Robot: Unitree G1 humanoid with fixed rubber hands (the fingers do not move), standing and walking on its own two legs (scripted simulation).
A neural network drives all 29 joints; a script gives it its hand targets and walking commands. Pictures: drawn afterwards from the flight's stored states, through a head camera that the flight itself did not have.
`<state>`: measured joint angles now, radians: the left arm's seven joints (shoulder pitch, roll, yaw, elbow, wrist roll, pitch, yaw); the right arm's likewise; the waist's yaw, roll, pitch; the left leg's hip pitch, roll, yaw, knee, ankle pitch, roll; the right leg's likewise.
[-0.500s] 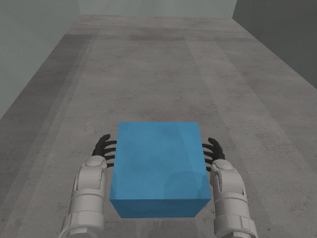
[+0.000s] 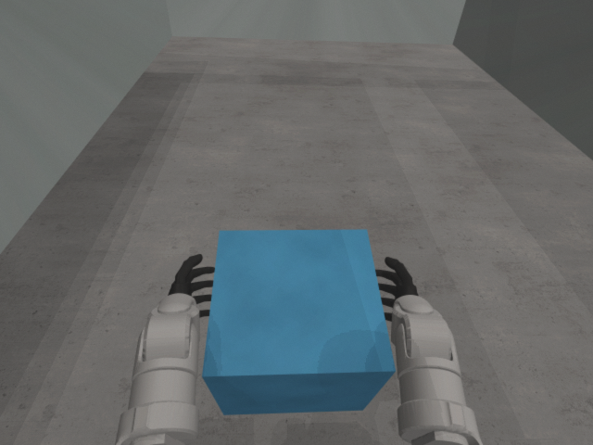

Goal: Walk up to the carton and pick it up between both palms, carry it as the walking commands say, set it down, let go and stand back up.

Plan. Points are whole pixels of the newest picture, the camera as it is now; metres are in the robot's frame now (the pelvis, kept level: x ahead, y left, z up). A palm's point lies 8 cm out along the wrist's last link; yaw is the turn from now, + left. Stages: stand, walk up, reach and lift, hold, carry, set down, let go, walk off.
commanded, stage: reach and lift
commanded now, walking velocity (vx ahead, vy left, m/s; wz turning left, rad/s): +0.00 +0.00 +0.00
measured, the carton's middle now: (294, 324) +0.31 -0.01 -0.03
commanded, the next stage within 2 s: hold in 0.90 s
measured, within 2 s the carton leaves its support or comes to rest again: neither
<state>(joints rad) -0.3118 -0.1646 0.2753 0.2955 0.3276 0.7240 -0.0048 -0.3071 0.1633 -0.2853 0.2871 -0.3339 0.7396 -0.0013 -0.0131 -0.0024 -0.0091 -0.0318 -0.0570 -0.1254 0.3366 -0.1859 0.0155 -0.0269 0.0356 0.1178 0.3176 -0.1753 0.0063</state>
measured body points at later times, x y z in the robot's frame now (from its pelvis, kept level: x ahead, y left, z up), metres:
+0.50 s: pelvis +0.00 -0.01 +0.00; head -0.05 -0.01 +0.45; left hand +0.30 +0.15 +0.04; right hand +0.30 -0.16 +0.04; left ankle +0.01 +0.11 -0.75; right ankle +0.01 -0.13 -0.75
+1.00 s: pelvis +0.00 -0.01 +0.00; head -0.06 -0.01 +0.45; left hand +0.29 +0.16 +0.04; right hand +0.29 -0.16 +0.04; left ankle +0.01 +0.11 -0.75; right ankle +0.01 -0.13 -0.75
